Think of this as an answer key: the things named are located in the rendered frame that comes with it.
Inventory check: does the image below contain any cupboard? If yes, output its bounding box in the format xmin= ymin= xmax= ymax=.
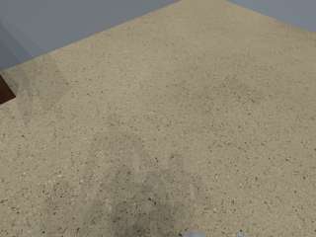
xmin=0 ymin=75 xmax=16 ymax=105

